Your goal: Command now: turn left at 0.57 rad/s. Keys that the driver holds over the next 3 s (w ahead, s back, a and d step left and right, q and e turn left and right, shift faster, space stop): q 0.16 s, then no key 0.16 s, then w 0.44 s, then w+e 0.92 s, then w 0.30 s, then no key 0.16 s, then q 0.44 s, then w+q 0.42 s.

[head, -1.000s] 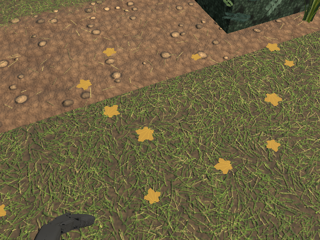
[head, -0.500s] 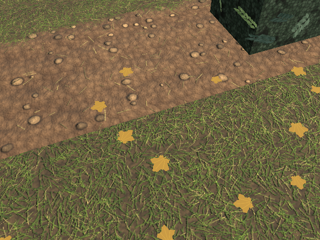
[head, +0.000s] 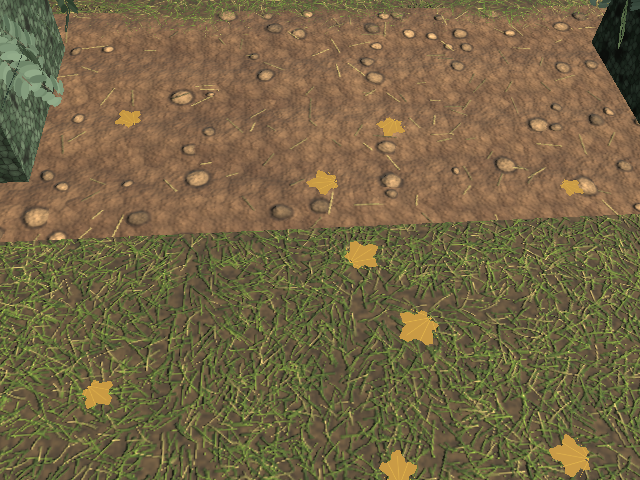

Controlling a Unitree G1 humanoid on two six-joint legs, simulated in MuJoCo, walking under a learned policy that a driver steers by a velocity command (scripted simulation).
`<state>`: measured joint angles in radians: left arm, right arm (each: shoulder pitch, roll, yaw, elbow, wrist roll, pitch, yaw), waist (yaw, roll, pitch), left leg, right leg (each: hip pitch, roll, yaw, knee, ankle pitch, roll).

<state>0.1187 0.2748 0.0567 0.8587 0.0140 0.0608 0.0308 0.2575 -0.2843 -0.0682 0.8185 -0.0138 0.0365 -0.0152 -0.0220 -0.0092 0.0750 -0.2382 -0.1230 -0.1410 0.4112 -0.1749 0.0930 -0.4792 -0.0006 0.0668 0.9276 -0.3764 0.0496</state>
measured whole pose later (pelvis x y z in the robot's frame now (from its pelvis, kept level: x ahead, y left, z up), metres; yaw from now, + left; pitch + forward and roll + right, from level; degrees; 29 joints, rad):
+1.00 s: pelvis +0.13 +0.02 +0.00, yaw +7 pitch +0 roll +0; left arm 0.19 0.26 0.06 0.94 0.03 -0.02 -0.05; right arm 0.41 -0.20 -0.01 1.04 -0.03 -0.09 -0.01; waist -0.01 -0.05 0.02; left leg 0.09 -0.07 0.10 0.19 -0.29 0.07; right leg -0.66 -0.03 0.02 0.95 -0.12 -0.05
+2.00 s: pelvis +0.68 +0.00 +0.00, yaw -22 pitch +1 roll +1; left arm 0.20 0.29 0.04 0.82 0.04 -0.03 -0.03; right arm 0.36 -0.25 -0.03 0.89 -0.02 -0.09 0.01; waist -0.02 -0.05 0.03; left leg -0.14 -0.05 0.05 0.31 -0.18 0.06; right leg -0.55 -0.01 0.08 1.02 -0.26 -0.04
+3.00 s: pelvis +0.86 -0.06 +0.01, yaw +4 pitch +2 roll -1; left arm 0.15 0.29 0.07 0.80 0.04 0.00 -0.03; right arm 0.45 -0.25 -0.06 0.84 -0.01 -0.03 0.01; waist -0.05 -0.03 -0.03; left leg -0.05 -0.07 -0.13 0.25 -0.24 0.09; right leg -0.57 -0.04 0.02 0.79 -0.14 0.06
